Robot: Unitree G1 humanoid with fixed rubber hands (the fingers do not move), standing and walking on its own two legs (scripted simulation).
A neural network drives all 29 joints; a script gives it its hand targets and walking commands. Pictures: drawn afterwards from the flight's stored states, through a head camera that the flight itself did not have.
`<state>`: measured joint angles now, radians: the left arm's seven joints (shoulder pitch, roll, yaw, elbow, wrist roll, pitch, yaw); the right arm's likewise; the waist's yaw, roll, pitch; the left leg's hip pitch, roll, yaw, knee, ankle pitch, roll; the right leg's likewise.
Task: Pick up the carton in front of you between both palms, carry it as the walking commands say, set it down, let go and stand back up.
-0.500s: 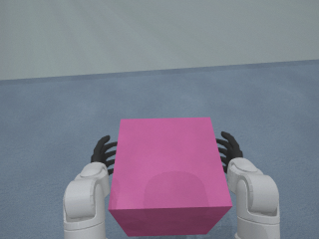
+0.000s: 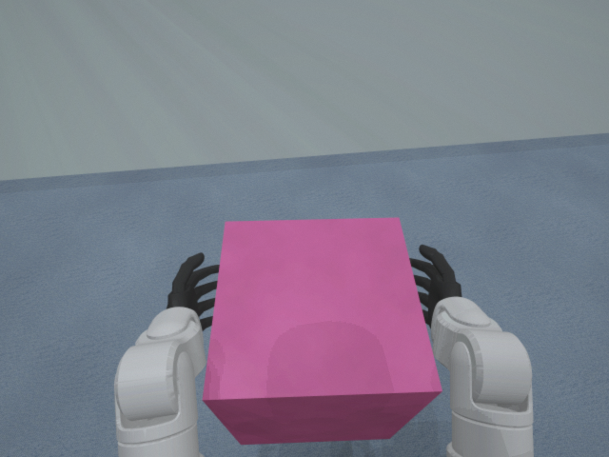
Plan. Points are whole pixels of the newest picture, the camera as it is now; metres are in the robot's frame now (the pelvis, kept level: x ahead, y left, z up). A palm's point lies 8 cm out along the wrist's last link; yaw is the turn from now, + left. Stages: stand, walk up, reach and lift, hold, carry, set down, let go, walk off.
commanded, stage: carry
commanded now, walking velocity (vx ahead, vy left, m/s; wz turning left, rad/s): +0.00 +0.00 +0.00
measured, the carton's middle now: (314, 339) +0.26 +0.00 +0.03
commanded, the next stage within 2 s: none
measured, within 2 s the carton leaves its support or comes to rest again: neither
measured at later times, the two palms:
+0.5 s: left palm (200, 208) +0.45 +0.16 +0.10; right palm (397, 198) +0.45 -0.13 +0.10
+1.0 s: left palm (211, 226) +0.46 +0.16 +0.05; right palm (394, 222) +0.46 -0.14 +0.05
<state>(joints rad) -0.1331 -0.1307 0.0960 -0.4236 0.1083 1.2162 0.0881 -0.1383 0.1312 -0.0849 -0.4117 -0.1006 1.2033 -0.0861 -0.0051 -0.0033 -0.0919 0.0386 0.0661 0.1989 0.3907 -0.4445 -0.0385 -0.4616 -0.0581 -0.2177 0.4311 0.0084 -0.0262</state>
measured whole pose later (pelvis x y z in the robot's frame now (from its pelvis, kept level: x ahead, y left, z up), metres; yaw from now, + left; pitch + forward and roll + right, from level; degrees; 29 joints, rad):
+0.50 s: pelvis +0.19 +0.01 +0.01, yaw -1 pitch +3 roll +0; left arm -0.15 -0.13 0.11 -0.28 0.12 1.20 0.08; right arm -0.16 0.13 -0.11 -0.27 -0.12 1.19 -0.07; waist 0.01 -0.02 -0.14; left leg -0.26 0.05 0.17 0.48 -0.27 0.01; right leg -0.20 -0.08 -0.19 0.49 -0.33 0.02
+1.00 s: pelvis +0.19 +0.01 +0.01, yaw -1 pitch +3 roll +0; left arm -0.11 -0.13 0.12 0.04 0.20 0.83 0.03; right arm -0.12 0.13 -0.11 0.04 -0.21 0.83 -0.02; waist 0.00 0.00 -0.12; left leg -0.27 0.06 0.18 0.55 -0.32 0.01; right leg -0.19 -0.08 -0.18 0.53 -0.37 0.01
